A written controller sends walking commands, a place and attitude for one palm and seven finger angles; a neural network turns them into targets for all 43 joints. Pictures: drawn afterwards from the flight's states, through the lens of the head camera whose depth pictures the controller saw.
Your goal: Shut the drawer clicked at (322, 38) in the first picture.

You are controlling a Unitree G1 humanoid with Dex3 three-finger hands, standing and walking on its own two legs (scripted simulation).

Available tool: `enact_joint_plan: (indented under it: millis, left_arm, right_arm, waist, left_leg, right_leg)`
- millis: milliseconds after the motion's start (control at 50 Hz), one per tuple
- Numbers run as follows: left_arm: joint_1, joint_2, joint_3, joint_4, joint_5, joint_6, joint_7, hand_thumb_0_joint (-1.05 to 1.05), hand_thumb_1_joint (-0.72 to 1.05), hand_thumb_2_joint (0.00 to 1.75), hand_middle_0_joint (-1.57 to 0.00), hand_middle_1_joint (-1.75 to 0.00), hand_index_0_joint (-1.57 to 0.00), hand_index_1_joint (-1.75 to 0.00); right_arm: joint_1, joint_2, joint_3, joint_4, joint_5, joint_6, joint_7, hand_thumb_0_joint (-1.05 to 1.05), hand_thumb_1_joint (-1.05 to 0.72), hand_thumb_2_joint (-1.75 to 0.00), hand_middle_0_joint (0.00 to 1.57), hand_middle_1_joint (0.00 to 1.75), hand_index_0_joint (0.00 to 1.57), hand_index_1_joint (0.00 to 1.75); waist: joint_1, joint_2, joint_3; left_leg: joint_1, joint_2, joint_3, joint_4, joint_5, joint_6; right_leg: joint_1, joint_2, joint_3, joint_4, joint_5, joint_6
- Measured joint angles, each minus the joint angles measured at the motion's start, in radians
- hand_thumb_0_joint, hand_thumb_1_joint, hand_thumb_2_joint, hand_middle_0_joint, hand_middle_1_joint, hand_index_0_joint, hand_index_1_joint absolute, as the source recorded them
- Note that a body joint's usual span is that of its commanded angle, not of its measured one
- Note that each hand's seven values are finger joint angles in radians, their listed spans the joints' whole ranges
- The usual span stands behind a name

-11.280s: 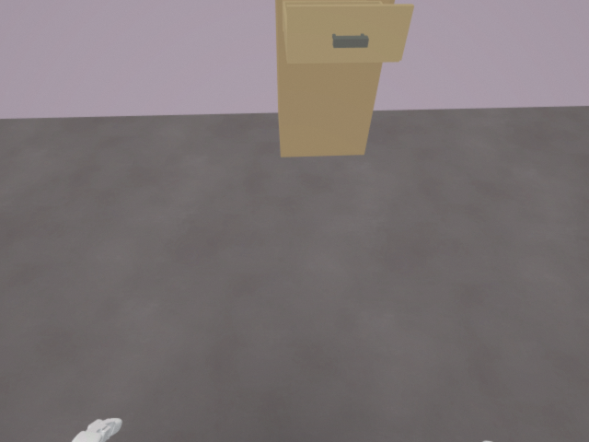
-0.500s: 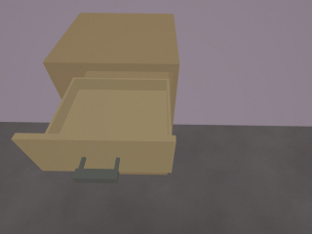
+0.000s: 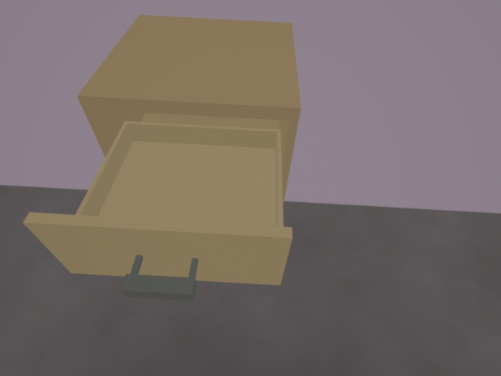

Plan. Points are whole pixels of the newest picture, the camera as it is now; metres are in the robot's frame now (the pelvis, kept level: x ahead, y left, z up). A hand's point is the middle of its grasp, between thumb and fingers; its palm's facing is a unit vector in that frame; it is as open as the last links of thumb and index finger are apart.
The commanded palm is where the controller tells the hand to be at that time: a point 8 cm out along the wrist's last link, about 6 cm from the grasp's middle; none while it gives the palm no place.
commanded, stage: look again from close up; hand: left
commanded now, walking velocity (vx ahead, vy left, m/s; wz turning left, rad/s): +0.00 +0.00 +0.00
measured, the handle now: (163, 274) +0.28 +0.17 -0.02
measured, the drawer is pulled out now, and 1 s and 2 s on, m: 0.29 0.29 0.29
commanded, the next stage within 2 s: raise the hand and make a fist in 0.36 s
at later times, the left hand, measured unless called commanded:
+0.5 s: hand out of the picture +0.01 +0.17 -0.17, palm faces +0.07 -0.98 -0.20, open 7.3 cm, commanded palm +0.08 +0.22 -0.07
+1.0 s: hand out of the picture +0.11 +0.14 -0.02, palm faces +0.04 -1.00 -0.07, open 5.5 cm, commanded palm +0.09 +0.20 -0.01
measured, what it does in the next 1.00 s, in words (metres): lowers itself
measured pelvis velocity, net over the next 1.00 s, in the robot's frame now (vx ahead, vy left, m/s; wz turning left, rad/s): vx -0.06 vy -0.04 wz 0.05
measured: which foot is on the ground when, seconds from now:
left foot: down 0.00-1.00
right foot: down 0.00-1.00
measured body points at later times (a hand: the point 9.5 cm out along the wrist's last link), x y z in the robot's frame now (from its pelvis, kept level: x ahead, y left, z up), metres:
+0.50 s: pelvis -0.01 +0.00 +0.00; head +0.02 +0.00 +0.45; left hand +0.01 +0.22 -0.15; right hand +0.00 -0.23 -0.15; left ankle -0.01 +0.10 -0.74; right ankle -0.06 -0.13 -0.74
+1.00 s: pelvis -0.06 -0.04 -0.08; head -0.02 -0.03 +0.37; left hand +0.11 +0.19 -0.01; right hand +0.19 -0.25 -0.12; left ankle -0.01 +0.10 -0.74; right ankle -0.06 -0.12 -0.74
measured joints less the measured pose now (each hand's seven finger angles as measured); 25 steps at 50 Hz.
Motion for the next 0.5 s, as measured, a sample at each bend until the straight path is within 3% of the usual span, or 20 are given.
enact_joint_plan:
  millis: [480, 500]
  left_arm:
    - [-0.013, -0.004, 0.002, 0.005, 0.003, -0.011, 0.005, 0.00, 0.91, 0.90, -0.20, -0.30, -0.20, -0.30]
    - [0.037, -0.006, 0.016, -0.151, -0.036, 0.049, 0.007, 0.01, 0.92, 0.90, -0.21, -0.30, -0.21, -0.30]
  right_arm:
    - [0.033, 0.013, 0.004, 0.035, 0.002, 0.005, 0.002, 0.01, -0.91, -0.90, 0.20, 0.30, 0.20, 0.30]
    - [0.050, 0.008, 0.005, -0.007, 0.011, -0.003, -0.001, 0.01, -0.91, -0.90, 0.20, 0.30, 0.20, 0.30]
  waist:
    - [-0.010, 0.012, 0.007]
    - [-0.014, 0.017, 0.010]
  left_leg:
    - [-0.008, 0.011, -0.010, -0.015, 0.021, -0.009]
    - [-0.020, 0.013, -0.013, 0.000, 0.015, -0.009]
  right_leg:
    - [0.003, 0.012, -0.009, -0.031, 0.023, -0.007]
    - [-0.006, 0.014, -0.012, -0.024, 0.024, -0.007]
